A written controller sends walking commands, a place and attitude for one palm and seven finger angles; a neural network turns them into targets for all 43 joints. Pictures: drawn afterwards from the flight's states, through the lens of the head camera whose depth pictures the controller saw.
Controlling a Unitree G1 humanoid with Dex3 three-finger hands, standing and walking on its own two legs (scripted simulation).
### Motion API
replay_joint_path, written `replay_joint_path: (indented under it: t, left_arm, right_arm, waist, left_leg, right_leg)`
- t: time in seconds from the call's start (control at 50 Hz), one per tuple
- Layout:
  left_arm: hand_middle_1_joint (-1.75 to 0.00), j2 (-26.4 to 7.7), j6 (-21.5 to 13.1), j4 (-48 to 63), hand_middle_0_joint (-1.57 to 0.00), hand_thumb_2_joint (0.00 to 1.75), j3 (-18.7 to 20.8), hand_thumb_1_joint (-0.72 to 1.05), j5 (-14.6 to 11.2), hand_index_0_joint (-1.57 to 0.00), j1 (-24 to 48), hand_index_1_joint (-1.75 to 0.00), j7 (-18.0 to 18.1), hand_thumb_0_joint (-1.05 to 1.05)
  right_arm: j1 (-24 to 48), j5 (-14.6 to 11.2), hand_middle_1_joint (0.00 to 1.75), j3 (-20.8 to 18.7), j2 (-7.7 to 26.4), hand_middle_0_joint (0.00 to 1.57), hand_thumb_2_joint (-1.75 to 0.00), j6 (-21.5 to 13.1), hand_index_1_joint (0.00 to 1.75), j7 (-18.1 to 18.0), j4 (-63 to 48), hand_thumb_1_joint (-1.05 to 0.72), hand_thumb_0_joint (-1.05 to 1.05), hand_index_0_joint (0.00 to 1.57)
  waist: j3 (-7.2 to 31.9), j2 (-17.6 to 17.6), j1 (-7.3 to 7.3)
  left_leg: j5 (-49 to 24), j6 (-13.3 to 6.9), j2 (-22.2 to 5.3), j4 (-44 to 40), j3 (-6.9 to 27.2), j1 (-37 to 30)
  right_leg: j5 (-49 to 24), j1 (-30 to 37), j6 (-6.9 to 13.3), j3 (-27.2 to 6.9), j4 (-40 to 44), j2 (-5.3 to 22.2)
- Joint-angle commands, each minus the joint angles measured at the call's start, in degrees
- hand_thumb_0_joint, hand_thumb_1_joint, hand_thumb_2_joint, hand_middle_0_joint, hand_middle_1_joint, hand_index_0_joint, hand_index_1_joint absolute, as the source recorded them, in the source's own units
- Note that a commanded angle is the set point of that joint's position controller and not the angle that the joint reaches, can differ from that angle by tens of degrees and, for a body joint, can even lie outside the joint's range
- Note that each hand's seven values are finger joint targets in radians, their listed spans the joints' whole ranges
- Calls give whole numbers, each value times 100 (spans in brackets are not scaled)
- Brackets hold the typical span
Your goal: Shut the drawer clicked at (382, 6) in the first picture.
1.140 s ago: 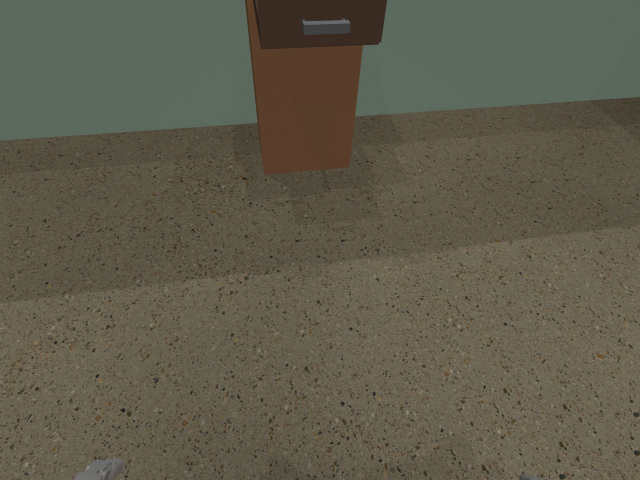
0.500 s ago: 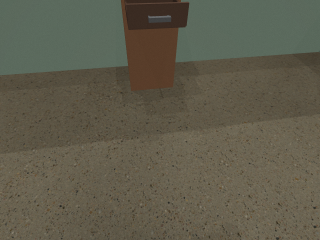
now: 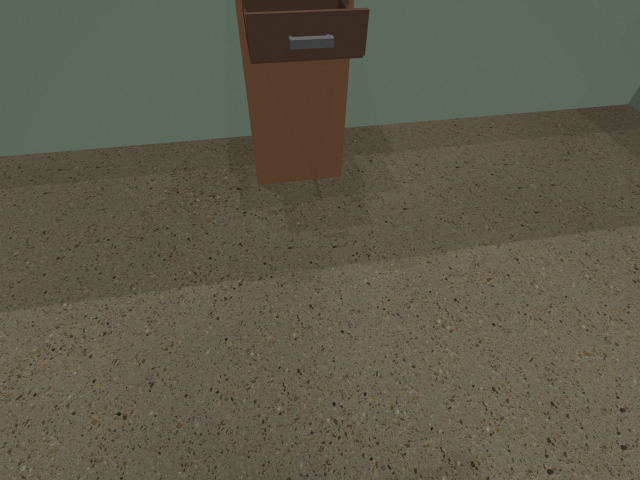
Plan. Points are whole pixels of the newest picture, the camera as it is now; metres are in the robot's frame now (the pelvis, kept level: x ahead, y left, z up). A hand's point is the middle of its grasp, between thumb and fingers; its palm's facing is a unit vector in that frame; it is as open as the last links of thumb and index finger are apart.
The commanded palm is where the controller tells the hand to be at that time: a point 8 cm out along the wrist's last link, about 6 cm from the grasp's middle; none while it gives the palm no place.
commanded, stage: look at it before walking up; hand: left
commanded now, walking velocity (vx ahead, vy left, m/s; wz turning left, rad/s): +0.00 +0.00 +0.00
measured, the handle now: (310, 39) +1.33 +0.11 +0.02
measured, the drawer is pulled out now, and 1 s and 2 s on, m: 0.28 0.28 0.28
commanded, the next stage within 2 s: walk to a spot facing it in 0.40 s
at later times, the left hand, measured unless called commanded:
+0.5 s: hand out of the picture +0.07 +0.25 -0.16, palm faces -0.03 -0.94 -0.33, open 7.4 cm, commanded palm none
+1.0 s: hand out of the picture +0.11 +0.14 -0.18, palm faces -0.07 -0.98 -0.19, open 7.4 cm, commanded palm none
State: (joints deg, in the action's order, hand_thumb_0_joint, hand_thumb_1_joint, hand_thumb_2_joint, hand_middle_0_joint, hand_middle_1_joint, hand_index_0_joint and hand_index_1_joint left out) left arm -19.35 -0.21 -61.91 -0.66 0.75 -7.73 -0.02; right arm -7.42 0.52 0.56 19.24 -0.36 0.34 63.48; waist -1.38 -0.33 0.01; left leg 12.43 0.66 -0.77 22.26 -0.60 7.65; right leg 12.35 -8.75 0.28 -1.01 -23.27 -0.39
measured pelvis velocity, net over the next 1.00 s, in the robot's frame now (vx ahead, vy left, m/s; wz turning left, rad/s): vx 0.11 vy -0.03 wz -0.15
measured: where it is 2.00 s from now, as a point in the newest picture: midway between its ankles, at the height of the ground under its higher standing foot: (352, 407)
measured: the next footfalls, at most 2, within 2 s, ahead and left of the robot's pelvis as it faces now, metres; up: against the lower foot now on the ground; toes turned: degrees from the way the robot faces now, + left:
left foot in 1.30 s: +0.42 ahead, +0.06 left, +0.00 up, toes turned -6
right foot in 1.90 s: +0.57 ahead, -0.23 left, +0.00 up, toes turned -35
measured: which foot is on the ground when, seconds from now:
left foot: down 0.00-0.88, up 0.90-1.00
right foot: down 0.00-1.00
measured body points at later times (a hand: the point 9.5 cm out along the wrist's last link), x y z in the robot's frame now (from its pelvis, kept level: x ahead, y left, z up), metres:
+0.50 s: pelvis +0.00 +0.00 +0.00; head +0.01 +0.00 +0.45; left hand +0.07 +0.30 -0.13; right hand +0.08 -0.30 -0.13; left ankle +0.00 +0.13 -0.74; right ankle +0.00 -0.12 -0.74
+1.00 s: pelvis +0.11 -0.03 -0.01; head +0.12 -0.04 +0.43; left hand +0.11 +0.20 -0.17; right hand +0.05 -0.27 -0.17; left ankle +0.07 +0.10 -0.67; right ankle +0.06 -0.11 -0.74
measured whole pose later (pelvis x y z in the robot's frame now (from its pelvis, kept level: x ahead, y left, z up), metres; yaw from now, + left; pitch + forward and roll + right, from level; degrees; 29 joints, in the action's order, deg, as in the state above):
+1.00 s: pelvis +0.11 -0.03 -0.01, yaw -8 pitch -1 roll +0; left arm -8.9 -3.3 -59.9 1.7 1.3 -21.6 0.0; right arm -18.3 1.3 -2.0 11.0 0.3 0.7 64.6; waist -2.6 1.0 1.7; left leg 22.3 1.0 -5.9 65.0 -4.3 23.9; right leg 20.6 -10.5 3.8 4.6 -31.8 -2.3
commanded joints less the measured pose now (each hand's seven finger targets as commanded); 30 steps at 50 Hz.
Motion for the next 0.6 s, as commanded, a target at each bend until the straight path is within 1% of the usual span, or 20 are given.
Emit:
replay_joint_path:
  t: [0.0, 0.1, 0.14, 0.18, 0.22, 0.3, 0.34, 0.36, 0.4, 0.48, 0.5, 0.52, 0.54, 0.56, 0.58]
  left_arm:
    - [-30, -1194, -137, 377, -20, 90, 269, 90, -14, -20, 227, -30, 68, 0]
    - [-30, -1201, -148, 371, -20, 90, 272, 90, -12, -20, 210, -30, 65, 0]
    - [-30, -1212, -146, 371, -20, 90, 270, 90, -7, -20, 205, -30, 66, 0]
    - [-30, -1208, -144, 361, -20, 90, 268, 90, -10, -20, 210, -30, 61, 0]
    - [-30, -1187, -140, 346, -20, 90, 268, 90, -15, -20, 198, -30, 59, 0]
    - [-30, -1206, -142, 343, -20, 90, 268, 90, -9, -20, 197, -30, 56, 0]
    - [-30, -1203, -145, 335, -20, 90, 263, 90, -7, -20, 167, -30, 57, 0]
    - [-30, -1207, -145, 333, -20, 90, 266, 90, -7, -20, 176, -30, 58, 0]
    - [-30, -1206, -151, 326, -20, 90, 263, 90, -13, -20, 170, -30, 56, 0]
    - [-30, -1208, -160, 320, -20, 90, 263, 90, -16, -20, 179, -30, 64, 0]
    - [-30, -802, -113, 230, -20, 90, 184, 90, -29, -20, -54, -30, 76, 0]
    - [-30, -521, -37, 155, -20, 90, 131, 90, -13, -20, -249, -30, 78, 0]
    - [-30, -488, 11, 124, -20, 90, 136, 90, 6, -20, -399, -30, 59, 0]
    - [-30, -519, 53, 168, -20, 90, 167, 90, 24, -20, -439, -30, 25, 0]
    - [-30, -542, 83, 224, -20, 90, 207, 90, 39, -20, -482, -30, -9, 0]
  right_arm:
    - [315, 3, 30, -249, 1176, 20, -90, -166, 30, -109, -364, -90, 0, 20]
    - [302, -1, 30, -244, 1171, 20, -90, -160, 30, -107, -348, -90, 0, 20]
    - [304, -8, 30, -247, 1175, 20, -90, -150, 30, -102, -357, -90, 0, 20]
    - [289, 1, 30, -243, 1176, 20, -90, -157, 30, -105, -353, -90, 0, 20]
    - [309, 1, 30, -242, 1184, 20, -90, -161, 30, -107, -342, -90, 0, 20]
    - [280, -3, 30, -240, 1175, 20, -90, -154, 30, -103, -343, -90, 0, 20]
    - [287, -11, 30, -244, 1184, 20, -90, -151, 30, -102, -346, -90, 0, 20]
    - [291, -7, 30, -244, 1171, 20, -90, -151, 30, -101, -336, -90, 0, 20]
    - [299, -3, 30, -242, 1182, 20, -90, -158, 30, -104, -334, -90, 0, 20]
    - [289, -8, 30, -240, 1184, 20, -90, -164, 30, -109, -325, -90, 0, 20]
    - [138, 13, 30, -147, 790, 20, -90, -130, 30, -99, -244, -90, 0, 20]
    - [-71, 40, 30, -84, 481, 20, -90, -76, 30, -87, -175, -90, 0, 20]
    - [-213, 52, 30, -89, 427, 20, -90, -43, 30, -80, -159, -90, 0, 20]
    - [-281, 72, 30, -118, 446, 20, -90, -22, 30, -75, -174, -90, 0, 20]
    - [-319, 86, 30, -153, 477, 20, -90, -7, 30, -67, -218, -90, 0, 20]
  waist:
    - [264, 43, 7]
    - [252, -24, 0]
    - [184, -23, 5]
    - [223, 51, -7]
    - [229, 54, 7]
    - [216, -23, 0]
    - [224, 35, 8]
    - [245, -16, 0]
    - [278, 28, -1]
    - [354, -22, -4]
    - [488, -2, 7]
    - [399, -19, 1]
    - [289, -66, 25]
    - [-52, -47, 19]
    - [-348, -93, 30]
  left_leg:
    - [-644, -222, -607, -422, 560, 10]
    - [-603, -215, -597, -416, 561, 11]
    - [-530, -217, -592, -426, 570, 29]
    - [-579, -214, -595, -441, 576, 9]
    - [-593, -218, -605, -457, 588, -6]
    - [-530, -217, -599, -464, 587, 20]
    - [-557, -217, -606, -446, 578, 0]
    - [-537, -216, -600, -451, 585, 2]
    - [-652, -213, -604, -437, 576, -46]
    - [-818, -208, -618, -433, 576, -79]
    - [-610, -153, -625, -361, 455, -175]
    - [-106, -94, -576, -255, 341, -118]
    - [525, -101, -546, -164, 271, -18]
    - [1166, -121, -520, -167, 254, 257]
    - [1701, -150, -517, -180, 270, 487]
  right_leg:
    - [-692, -33, 158, -611, 447, 695]
    - [-644, -34, 168, -651, 514, 716]
    - [-530, -96, 167, -650, 549, 710]
    - [-587, -61, 168, -649, 534, 708]
    - [-587, -60, 156, -631, 519, 688]
    - [-507, -57, 160, -645, 560, 705]
    - [-546, -70, 159, -631, 556, 701]
    - [-518, -52, 160, -643, 566, 711]
    - [-666, -34, 167, -651, 546, 711]
    - [-918, 65, 170, -619, 492, 721]
    - [-667, 85, 123, -614, 500, 713]
    - [-58, -16, 107, -655, 452, 650]
    - [652, -159, 142, -750, 477, 613]
    - [1331, -395, 196, -871, 509, 553]
    - [1822, -641, 245, -956, 503, 493]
